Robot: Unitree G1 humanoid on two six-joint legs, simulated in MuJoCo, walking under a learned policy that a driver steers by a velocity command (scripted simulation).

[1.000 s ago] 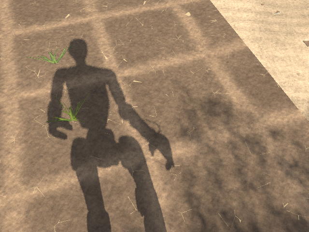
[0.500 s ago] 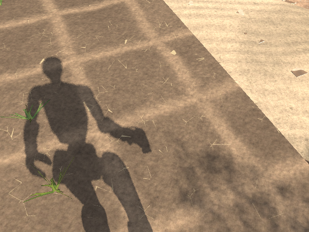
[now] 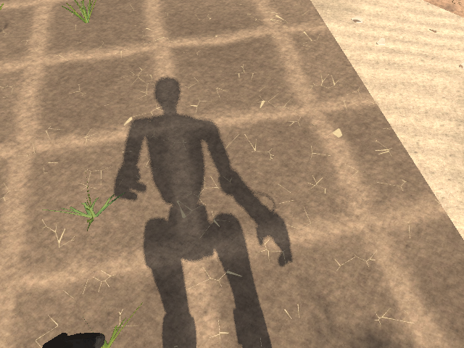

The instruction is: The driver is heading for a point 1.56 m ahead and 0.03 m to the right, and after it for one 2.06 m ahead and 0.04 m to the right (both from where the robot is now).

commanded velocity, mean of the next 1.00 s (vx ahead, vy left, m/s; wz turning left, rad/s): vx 0.50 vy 0.00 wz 0.06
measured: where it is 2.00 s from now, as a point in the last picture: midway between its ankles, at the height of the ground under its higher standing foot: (235, 192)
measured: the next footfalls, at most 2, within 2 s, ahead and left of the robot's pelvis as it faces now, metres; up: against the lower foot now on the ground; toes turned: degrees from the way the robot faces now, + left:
left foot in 0.38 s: +0.35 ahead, +0.18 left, +0.00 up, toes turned +10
right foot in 0.92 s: +0.66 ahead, -0.03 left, +0.00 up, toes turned +1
